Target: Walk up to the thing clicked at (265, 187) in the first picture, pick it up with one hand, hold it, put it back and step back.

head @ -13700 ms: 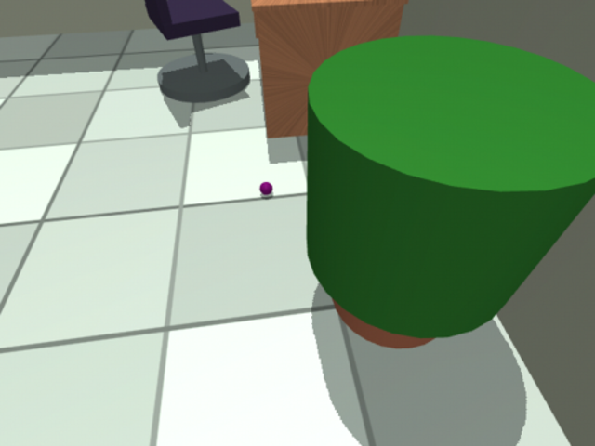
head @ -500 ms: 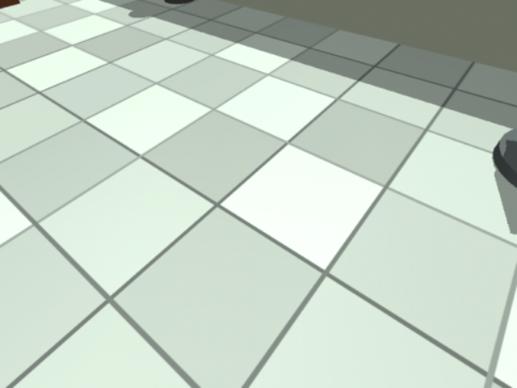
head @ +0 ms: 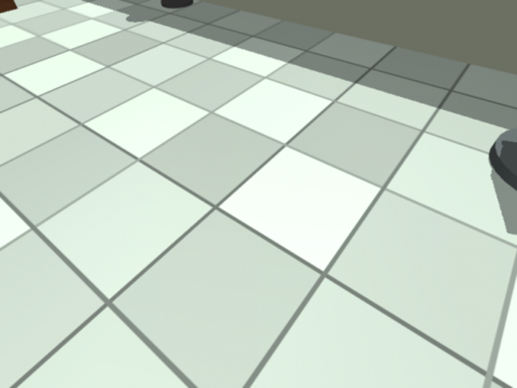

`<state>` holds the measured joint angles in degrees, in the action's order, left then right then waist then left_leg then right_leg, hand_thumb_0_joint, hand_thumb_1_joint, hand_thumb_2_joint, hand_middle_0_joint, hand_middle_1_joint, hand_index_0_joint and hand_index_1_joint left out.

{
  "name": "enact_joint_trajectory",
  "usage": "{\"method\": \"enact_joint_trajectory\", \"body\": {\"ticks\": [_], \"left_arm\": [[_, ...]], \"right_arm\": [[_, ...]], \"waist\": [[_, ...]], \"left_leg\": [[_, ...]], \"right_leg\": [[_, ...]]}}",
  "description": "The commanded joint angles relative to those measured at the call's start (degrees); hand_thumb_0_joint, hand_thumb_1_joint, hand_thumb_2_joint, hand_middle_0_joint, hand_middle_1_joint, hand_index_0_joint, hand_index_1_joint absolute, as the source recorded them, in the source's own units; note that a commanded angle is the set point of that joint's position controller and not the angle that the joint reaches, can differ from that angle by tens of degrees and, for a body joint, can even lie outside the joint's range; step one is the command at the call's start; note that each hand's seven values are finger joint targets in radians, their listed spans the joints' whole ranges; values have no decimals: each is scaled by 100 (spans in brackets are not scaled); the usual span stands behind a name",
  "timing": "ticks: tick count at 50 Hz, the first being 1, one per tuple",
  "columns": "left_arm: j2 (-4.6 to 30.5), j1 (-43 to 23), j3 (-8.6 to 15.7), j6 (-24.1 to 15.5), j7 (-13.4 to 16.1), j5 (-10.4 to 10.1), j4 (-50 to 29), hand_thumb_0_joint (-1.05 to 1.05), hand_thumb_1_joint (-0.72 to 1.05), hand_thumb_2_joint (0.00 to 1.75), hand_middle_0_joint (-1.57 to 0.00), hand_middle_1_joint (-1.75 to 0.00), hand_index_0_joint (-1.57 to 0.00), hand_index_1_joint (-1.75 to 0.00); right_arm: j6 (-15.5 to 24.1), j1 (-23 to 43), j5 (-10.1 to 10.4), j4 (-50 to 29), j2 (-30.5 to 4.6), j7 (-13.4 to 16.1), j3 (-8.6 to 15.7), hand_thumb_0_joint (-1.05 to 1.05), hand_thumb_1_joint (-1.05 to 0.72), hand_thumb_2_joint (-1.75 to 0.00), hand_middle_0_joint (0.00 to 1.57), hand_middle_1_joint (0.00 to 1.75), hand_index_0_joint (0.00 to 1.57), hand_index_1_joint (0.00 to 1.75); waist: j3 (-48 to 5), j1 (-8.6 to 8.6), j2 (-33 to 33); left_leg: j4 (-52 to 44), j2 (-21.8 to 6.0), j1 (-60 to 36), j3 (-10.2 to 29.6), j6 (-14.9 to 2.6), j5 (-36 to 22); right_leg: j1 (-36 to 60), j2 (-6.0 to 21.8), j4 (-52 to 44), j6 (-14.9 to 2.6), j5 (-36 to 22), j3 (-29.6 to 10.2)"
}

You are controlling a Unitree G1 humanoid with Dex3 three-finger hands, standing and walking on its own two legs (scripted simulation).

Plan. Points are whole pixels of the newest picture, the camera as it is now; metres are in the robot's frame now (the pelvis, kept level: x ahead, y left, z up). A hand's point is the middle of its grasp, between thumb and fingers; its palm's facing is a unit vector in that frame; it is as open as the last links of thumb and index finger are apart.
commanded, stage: stand
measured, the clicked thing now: out of the picture +0.12 -1.13 -0.75
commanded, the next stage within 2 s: walk up in 0.66 s
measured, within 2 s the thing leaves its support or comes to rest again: neither
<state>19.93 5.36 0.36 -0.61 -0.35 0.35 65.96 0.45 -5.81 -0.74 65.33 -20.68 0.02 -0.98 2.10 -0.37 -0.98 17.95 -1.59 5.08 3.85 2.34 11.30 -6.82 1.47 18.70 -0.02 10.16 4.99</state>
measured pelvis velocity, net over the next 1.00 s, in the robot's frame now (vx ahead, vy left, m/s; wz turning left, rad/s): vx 0.06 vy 0.06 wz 0.03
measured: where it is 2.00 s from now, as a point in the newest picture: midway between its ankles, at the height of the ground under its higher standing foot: (266, 319)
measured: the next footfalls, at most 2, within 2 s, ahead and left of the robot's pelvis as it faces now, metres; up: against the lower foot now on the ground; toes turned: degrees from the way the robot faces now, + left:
left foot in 0.94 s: +0.15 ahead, +0.19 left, +0.00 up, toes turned +7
right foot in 1.36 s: +0.37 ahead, -0.10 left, +0.00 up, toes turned -5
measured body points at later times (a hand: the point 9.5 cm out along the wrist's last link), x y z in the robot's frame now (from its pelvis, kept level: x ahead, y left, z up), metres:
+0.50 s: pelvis +0.00 +0.00 +0.00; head +0.00 +0.00 +0.45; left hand +0.07 +0.31 -0.13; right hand +0.07 -0.30 -0.14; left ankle -0.01 +0.15 -0.75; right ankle +0.00 -0.11 -0.75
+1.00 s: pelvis +0.06 +0.06 -0.03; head +0.06 +0.08 +0.42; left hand +0.08 +0.40 -0.15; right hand +0.15 -0.29 -0.11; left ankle +0.11 +0.18 -0.75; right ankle +0.01 -0.10 -0.72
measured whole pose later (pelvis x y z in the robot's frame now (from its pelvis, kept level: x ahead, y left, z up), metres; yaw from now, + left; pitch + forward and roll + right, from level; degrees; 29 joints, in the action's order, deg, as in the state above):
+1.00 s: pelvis +0.06 +0.06 -0.03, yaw +2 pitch -3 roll +0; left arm 26.6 15.9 5.1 0.4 -3.5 2.3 59.0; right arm 4.2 -13.7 -2.9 56.1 -25.2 -3.3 6.7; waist 1.6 -0.4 2.8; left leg 36.6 -2.7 18.6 -4.2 -0.3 15.1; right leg -14.9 3.8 51.1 -2.8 28.9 -0.8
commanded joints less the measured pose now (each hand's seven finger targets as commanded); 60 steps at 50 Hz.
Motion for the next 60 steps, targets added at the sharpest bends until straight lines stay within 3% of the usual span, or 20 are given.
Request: {"method": "enact_joint_trajectory", "body": {"ticks": [1,21,32,33,34,35,36,37,39,41,43,45,46,47,48,49,51,53,57,60], "left_arm": [[1277,-230,254,-117,61,0,-356,0,90,90,-20,-30,-20,-30],[1293,-194,263,-91,57,3,-347,0,90,90,-20,-30,-20,-30],[1269,-186,235,-110,60,-3,-365,0,90,90,-20,-30,-20,-30],[1847,298,676,-201,-114,108,-699,0,90,90,-20,-30,-20,-30],[1883,532,726,-211,-161,161,-629,0,90,90,-20,-30,-20,-30],[2014,775,823,-227,-178,172,-649,0,90,90,-20,-30,-20,-30],[2169,850,896,-268,-169,202,-775,0,90,90,-20,-30,-20,-30],[2143,777,900,-319,-175,204,-895,0,90,90,-20,-30,-20,-30],[1991,404,860,-347,-185,180,-1050,0,90,90,-20,-30,-20,-30],[2081,62,871,-345,-236,239,-1274,0,90,90,-20,-30,-20,-30],[2011,-163,839,-319,-302,237,-1476,0,90,90,-20,-30,-20,-30],[1877,-332,799,-244,-350,210,-1568,0,90,90,-20,-30,-20,-30],[1593,-109,706,-191,-354,238,-1596,0,90,90,-20,-30,-20,-30],[1119,92,547,-162,-362,198,-1653,0,90,90,-20,-30,-20,-30],[1013,43,496,-152,-333,120,-1769,0,90,90,-20,-30,-20,-30],[1497,-65,544,-149,-293,122,-1742,0,90,90,-20,-30,-20,-30],[1739,832,602,-166,-302,-21,-1316,0,90,90,-20,-30,-20,-30],[1835,977,668,-180,-354,24,-1125,0,90,90,-20,-30,-20,-30],[1702,642,643,-147,-497,52,-1381,0,90,90,-20,-30,-20,-30],[1616,257,624,-169,-557,69,-1593,0,90,90,-20,-30,-20,-30]], "right_arm": [[110,188,21,-322,-1156,58,223,0,-90,-90,20,30,20,30],[100,73,11,-340,-1198,72,229,0,-90,-90,20,30,20,30],[93,69,12,-364,-1168,60,222,0,-90,-90,20,30,20,30],[204,-235,-83,-686,-1613,-78,605,0,-90,-90,20,30,20,30],[206,29,-138,-773,-1610,-143,623,0,-90,-90,20,30,20,30],[198,447,-154,-999,-1427,-183,610,0,-90,-90,20,30,20,30],[202,687,-185,-1201,-1296,-201,608,0,-90,-90,20,30,20,30],[230,731,-203,-1251,-1288,-219,639,0,-90,-90,20,30,20,30],[272,273,-129,-1192,-1428,-334,754,0,-90,-90,20,30,20,30],[282,-230,-132,-1115,-1427,-439,836,0,-90,-90,20,30,20,30],[283,-563,-140,-1096,-1359,-464,907,0,-90,-90,20,30,20,30],[295,-1365,-168,-864,-1345,-419,1038,0,-90,-90,20,30,20,30],[324,-1981,-200,-669,-1554,-349,1146,0,-90,-90,20,30,20,30],[347,-2538,-274,-610,-2076,-251,1279,0,-90,-90,20,30,20,30],[420,-2142,-286,-960,-2469,-191,1258,0,-90,-90,20,30,20,30],[431,-1327,-94,-1211,-2471,-174,1215,0,-90,-90,20,30,20,30],[508,-606,-53,-1455,-2172,-182,1037,0,-90,-90,20,30,20,30],[558,-619,-63,-1534,-1844,-187,944,0,-90,-90,20,30,20,30],[626,-848,-51,-1577,-1921,-203,961,0,-90,-90,20,30,20,30],[634,-1040,-18,-1636,-1948,-218,976,0,-90,-90,20,30,20,30]], "waist": [[-407,-11,61],[-274,-12,102],[-303,-6,121],[-899,-139,370],[-455,-344,300],[33,-561,692],[401,-742,1142],[630,-719,820],[411,-333,570],[129,-77,1056],[99,134,1125],[23,562,539],[-306,778,-298],[-273,1069,-1889],[-46,919,-1783],[498,559,-627],[444,-60,-435],[510,-34,-611],[722,60,-683],[640,173,-596]], "left_leg": [[-236,-533,209,294,-277,-1011],[-323,-534,341,318,-288,-742],[-256,-524,309,295,-277,-835],[444,-241,661,214,-718,1910],[829,-143,1727,65,-699,2452],[1630,73,2741,-388,-559,1996],[2825,-53,3521,-511,-467,1672],[3010,-357,3712,-155,-403,1480],[2921,-510,3022,44,-392,1371],[2464,-474,2130,-275,-341,1452],[1837,-345,1248,-586,-283,963],[1298,-10,-237,-1046,-186,210],[1309,107,-1350,-938,-275,624],[221,-717,-1698,633,-594,2796],[-1232,-2125,-796,3666,-1093,4414],[-1539,-2389,258,3803,-1323,4341],[-1048,-1972,298,2217,-1363,3426],[-1044,-1534,730,1185,-1240,2673],[-1236,-1574,704,553,-1402,2142],[-1161,-1453,343,247,-1366,1897]], "right_leg": [[312,707,-291,-79,-745,-628],[303,672,-284,-80,-380,-628],[314,688,-310,-87,-533,-644],[823,487,125,-354,2268,-618],[929,822,4,-557,3181,-1072],[1082,1401,-538,-873,3732,-1776],[1086,2258,-1207,-1347,3656,-2586],[869,2552,-1342,-1588,3270,-2841],[397,2008,-1224,-1326,2970,-2098],[-109,1717,-1098,-1168,2959,-1458],[-759,1427,-786,-1007,2579,-953],[-1866,1062,202,-831,2976,-418],[-2641,747,1405,-709,3114,-148],[-3676,55,3637,-541,3064,303],[-4107,-515,4922,-305,2485,-723],[-3657,28,4872,-348,1752,-1554],[-3264,356,4665,-212,1054,-1452],[-2714,428,4074,-57,680,-1221],[-2598,536,3109,120,366,-911],[-2549,564,2394,51,60,-653]]}}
